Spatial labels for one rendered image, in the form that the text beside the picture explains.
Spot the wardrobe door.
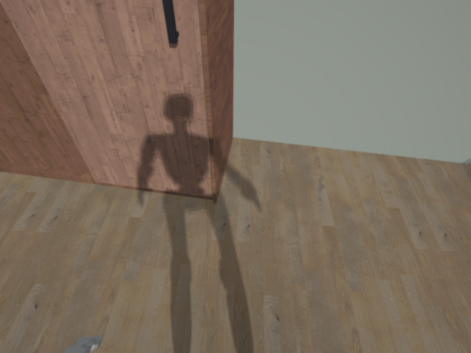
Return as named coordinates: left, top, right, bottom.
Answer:
left=0, top=2, right=91, bottom=174
left=0, top=0, right=213, bottom=197

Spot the handle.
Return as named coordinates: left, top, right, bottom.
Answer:
left=163, top=0, right=179, bottom=44

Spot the robot left hand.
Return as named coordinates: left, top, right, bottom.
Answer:
left=63, top=335, right=102, bottom=353

